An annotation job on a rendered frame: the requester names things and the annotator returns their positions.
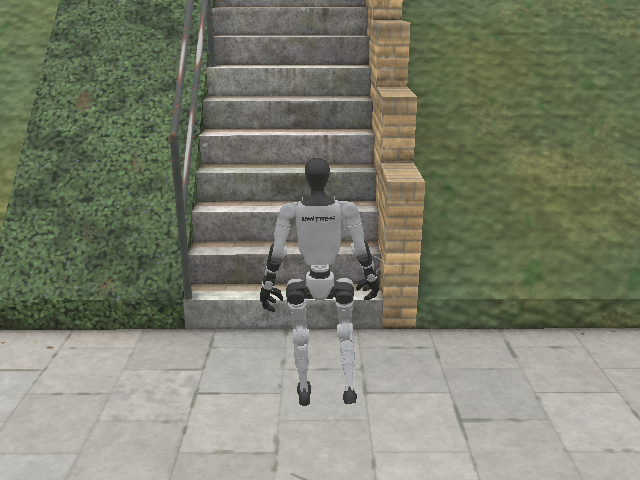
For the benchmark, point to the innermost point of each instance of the right robot upper arm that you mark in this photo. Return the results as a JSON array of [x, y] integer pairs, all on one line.
[[349, 210]]

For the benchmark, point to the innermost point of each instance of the left robot upper arm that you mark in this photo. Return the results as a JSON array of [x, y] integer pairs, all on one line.
[[287, 211]]

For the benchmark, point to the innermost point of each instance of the robot left hand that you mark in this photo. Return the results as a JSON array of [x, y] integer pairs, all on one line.
[[265, 295]]

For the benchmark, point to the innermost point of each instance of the robot right shin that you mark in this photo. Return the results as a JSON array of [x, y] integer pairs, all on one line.
[[347, 358]]

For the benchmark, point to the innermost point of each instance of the robot right hand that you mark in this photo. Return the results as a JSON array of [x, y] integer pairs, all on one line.
[[369, 285]]

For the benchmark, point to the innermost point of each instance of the right robot forearm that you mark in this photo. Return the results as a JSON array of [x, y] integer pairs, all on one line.
[[367, 264]]

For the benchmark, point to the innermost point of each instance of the left robot forearm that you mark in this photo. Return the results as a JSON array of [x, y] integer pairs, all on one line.
[[271, 271]]

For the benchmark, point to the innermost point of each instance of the humanoid robot torso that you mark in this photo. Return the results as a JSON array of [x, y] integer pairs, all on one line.
[[319, 237]]

